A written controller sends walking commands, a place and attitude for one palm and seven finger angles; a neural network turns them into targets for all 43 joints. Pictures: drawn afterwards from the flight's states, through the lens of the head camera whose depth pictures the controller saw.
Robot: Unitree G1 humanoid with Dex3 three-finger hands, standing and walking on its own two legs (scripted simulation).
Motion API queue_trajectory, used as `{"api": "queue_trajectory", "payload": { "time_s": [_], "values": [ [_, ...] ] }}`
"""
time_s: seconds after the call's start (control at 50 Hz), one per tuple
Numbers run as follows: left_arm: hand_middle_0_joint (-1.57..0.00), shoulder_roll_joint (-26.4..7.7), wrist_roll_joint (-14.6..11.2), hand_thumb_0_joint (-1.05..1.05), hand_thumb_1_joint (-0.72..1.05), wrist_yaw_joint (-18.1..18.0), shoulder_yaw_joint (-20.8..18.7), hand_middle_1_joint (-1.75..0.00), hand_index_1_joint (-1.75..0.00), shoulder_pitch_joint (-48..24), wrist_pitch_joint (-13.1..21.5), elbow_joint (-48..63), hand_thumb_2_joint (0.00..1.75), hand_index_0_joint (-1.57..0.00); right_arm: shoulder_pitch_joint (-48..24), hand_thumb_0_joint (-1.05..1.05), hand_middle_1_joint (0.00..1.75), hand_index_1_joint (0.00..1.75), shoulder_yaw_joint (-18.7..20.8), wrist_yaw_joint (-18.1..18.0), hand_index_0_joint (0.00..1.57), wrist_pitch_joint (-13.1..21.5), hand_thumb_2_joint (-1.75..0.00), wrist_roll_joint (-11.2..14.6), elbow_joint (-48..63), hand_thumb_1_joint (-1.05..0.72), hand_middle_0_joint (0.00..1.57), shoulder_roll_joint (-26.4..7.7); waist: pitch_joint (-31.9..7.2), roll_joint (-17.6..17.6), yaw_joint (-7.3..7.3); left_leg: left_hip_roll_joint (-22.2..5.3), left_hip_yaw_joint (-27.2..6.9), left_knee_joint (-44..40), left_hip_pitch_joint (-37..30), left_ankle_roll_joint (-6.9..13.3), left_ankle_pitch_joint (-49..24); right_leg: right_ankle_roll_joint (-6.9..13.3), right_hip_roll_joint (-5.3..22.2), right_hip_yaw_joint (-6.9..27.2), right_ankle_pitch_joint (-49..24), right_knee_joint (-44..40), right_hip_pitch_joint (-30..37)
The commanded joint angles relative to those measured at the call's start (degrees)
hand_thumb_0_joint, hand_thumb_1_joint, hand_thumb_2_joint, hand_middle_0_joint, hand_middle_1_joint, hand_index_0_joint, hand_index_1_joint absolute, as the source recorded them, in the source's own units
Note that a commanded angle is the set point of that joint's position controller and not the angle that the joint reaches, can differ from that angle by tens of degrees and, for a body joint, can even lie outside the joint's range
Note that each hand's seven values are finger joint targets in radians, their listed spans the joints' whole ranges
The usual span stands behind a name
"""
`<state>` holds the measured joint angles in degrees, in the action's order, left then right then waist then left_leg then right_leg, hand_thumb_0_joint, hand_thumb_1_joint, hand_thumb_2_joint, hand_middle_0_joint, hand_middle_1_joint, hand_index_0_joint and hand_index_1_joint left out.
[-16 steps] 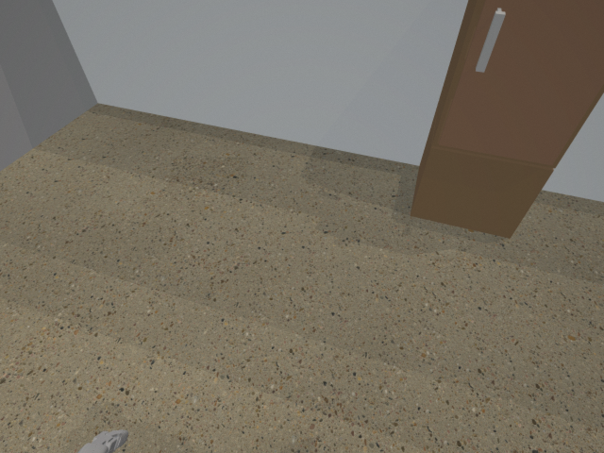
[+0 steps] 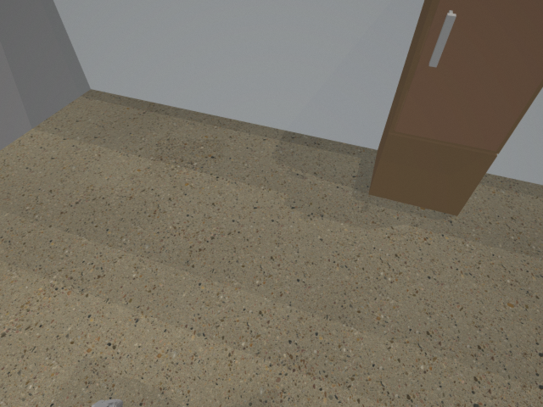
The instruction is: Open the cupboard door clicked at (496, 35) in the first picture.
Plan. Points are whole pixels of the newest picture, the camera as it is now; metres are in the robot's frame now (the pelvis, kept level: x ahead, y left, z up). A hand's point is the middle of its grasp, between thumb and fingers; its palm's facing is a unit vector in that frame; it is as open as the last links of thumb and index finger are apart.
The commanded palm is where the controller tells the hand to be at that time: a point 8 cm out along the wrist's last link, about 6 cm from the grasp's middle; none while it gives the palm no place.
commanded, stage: stand and wait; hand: left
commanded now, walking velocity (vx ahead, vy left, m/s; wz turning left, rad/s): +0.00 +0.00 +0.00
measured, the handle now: (441, 38) +1.23 -0.49 +0.05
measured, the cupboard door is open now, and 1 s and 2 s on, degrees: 0 0 0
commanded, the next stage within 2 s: look at it before walking up in 0.50 s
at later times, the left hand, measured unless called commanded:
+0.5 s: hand out of the picture +0.07 +0.25 -0.15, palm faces -0.03 -0.94 -0.35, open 7.4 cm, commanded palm none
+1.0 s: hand out of the picture +0.07 +0.25 -0.15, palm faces -0.03 -0.94 -0.34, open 7.4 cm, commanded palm none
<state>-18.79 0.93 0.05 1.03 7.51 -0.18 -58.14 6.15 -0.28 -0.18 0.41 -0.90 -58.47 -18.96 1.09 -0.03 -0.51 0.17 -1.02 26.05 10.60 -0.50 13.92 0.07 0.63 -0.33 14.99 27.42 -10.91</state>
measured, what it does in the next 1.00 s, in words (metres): stands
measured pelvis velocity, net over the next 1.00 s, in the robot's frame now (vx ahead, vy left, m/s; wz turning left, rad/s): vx -0.01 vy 0.00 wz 0.00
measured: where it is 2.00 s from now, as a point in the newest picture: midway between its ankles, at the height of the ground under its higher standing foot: outside the picture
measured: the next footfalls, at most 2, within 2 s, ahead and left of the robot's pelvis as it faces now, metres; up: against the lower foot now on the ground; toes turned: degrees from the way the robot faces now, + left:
none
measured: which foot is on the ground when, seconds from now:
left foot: down 0.00-1.00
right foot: down 0.00-1.00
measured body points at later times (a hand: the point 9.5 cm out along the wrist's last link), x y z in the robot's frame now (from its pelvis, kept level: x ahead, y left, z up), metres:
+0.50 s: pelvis -0.01 +0.00 +0.00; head -0.01 +0.00 +0.45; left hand +0.07 +0.30 -0.13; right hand +0.07 -0.30 -0.13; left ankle +0.00 +0.13 -0.74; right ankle +0.00 -0.12 -0.74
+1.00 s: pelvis -0.01 +0.00 +0.01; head +0.00 +0.00 +0.46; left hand +0.07 +0.30 -0.13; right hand +0.07 -0.30 -0.13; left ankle +0.00 +0.13 -0.74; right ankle +0.00 -0.12 -0.74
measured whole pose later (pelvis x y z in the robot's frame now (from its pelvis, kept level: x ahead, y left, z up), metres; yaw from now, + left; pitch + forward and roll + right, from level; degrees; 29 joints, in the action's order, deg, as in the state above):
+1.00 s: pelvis -0.01 +0.00 +0.01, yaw +0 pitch -2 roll +0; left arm -19.5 1.0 0.1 0.6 7.6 0.2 -62.5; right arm 6.8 -0.3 -0.1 0.6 -0.4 -63.8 -19.7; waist 1.9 0.1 -0.5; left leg -0.1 -1.1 21.4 8.7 -0.7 11.0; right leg 0.1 0.4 -0.5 11.9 22.6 -8.9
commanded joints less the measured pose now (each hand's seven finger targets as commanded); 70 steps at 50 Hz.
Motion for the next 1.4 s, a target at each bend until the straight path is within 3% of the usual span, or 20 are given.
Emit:
{"api": "queue_trajectory", "payload": {
  "time_s": [0.0, 0.58, 0.72, 1.22, 1.24, 1.3, 1.38],
  "values": [
    [-0.2, -12.16, -0.34, 0.0, 0.9, -0.65, -3.3, -0.3, -0.3, -3.01, 1.54, 3.49, 0.9, -0.2, -3.1, 0.0, 0.3, 0.3, 2.81, -0.62, 0.2, 1.5, -0.9, 0.01, 3.3, -0.9, 0.2, -11.55, -3.82, -0.15, 0.54, -5.95, -4.48, -4.24, -1.17, 2.51, -9.25, 2.05, 6.06, 6.05, -8.08, -5.91, 0.98],
    [-0.2, -12.52, -0.25, 0.0, 0.9, -0.55, -3.18, -0.3, -0.3, -2.44, 1.49, -0.26, 0.9, -0.2, -2.28, 0.0, 0.3, 0.3, 2.47, -0.47, 0.2, 1.52, -0.9, 0.31, -1.11, -0.9, 0.2, -12.2, -1.42, -0.24, 0.21, -6.5, -5.53, -7.76, -0.75, 2.22, -6.39, 1.72, 6.24, 6.23, -4.11, -9.15, 1.22],
    [-0.2, -12.41, -0.29, 0.0, 0.9, -0.55, -3.14, -0.3, -0.3, -2.44, 1.64, -0.22, 0.9, -0.2, -2.2, 0.0, 0.3, 0.3, 2.46, -0.49, 0.2, 1.64, -0.9, 0.33, -1.21, -0.9, 0.2, -12.33, -3.02, -0.37, 0.39, -6.67, -5.45, -7.55, -2.44, 2.14, -8.79, 1.73, 6.29, 6.15, -6.72, -8.98, 1.84],
    [-0.2, -12.8, -0.25, 0.0, 0.9, -0.52, -3.16, -0.3, -0.3, -2.25, 1.65, -0.63, 0.9, -0.2, -2.52, 0.0, 0.3, 0.3, 2.4, -0.59, 0.2, 1.48, -0.9, 0.4, -1.68, -0.9, 0.2, -12.59, -2.62, -0.49, 0.42, -7.02, -4.49, -7.72, -3.85, 1.81, -9.56, 1.79, 6.24, 6.72, -9.24, -9.68, 1.84],
    [-0.2, -12.09, -0.24, 0.0, 0.9, -0.5, -3.22, -0.3, -0.3, -2.1, 1.36, -0.39, 0.9, -0.2, -1.98, 0.0, 0.3, 0.3, 2.43, -0.75, 0.2, 1.4, -0.9, 0.31, -1.58, -0.9, 0.2, -11.89, -3.09, -0.35, 0.57, -7.17, -3.92, -6.7, -4.52, 1.69, -10.41, 1.86, 5.99, 7.18, -11.25, -8.71, 1.22],
    [-0.2, -6.42, -0.23, 0.0, 0.9, -0.81, -2.5, -0.3, -0.3, 1.24, -0.59, -0.06, 0.9, -0.2, 1.64, 0.0, 0.3, 0.3, 1.69, -1.11, 0.2, 0.05, -0.9, 0.26, -1.31, -0.9, 0.2, -5.28, -2.19, -0.97, 0.76, -7.48, -0.63, -3.29, -3.6, 0.57, -10.16, 1.14, 5.72, 8.04, -15.2, -5.35, -1.47],
    [-0.2, -6.81, 0.07, 0.0, 0.9, -0.48, -3.56, -0.3, -0.3, 2.32, -1.79, 2.93, 0.9, -0.2, 2.75, 0.0, 0.3, 0.3, 3.11, -1.59, 0.2, -0.83, -0.9, 0.18, 1.51, -0.9, 0.2, -6.48, -1.91, -0.22, 0.96, -9.26, -0.02, -1.25, -2.47, 1.28, -7.46, 1.34, 4.01, 8.87, -15.2, -0.24, -5.88]
  ]
}}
